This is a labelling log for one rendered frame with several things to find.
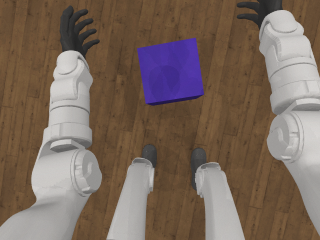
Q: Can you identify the right robot forearm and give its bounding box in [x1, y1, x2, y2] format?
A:
[259, 10, 320, 115]

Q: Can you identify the right robot hand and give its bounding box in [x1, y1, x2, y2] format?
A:
[236, 0, 283, 30]

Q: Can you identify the carton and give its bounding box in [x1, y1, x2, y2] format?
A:
[137, 37, 204, 106]

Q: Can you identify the left robot upper arm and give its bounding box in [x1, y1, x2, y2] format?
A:
[0, 148, 102, 240]

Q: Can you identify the robot right foot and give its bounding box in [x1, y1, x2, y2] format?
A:
[190, 147, 207, 191]

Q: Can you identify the right robot upper arm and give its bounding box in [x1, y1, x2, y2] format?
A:
[266, 110, 320, 236]

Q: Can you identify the robot right shin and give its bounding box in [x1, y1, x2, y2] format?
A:
[195, 162, 227, 186]

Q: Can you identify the left robot forearm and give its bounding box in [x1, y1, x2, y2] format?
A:
[31, 50, 93, 192]

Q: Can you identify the left robot hand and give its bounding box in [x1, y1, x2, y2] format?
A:
[59, 5, 100, 59]

